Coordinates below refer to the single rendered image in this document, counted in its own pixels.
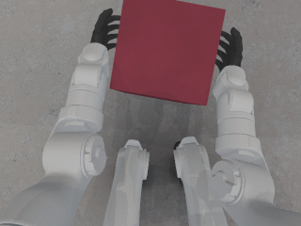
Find left robot forearm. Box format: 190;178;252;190
42;42;110;168

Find robot left upper arm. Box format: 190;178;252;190
0;131;107;226

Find carton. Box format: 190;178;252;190
109;0;226;105

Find robot left hand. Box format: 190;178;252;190
90;8;121;51

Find left robot shin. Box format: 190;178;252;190
116;139;143;166

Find right robot forearm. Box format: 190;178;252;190
213;65;270;173

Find robot right upper arm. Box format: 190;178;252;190
208;157;301;226

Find robot right hand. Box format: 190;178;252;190
215;27;244;72

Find left robot thigh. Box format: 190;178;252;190
103;145;150;226

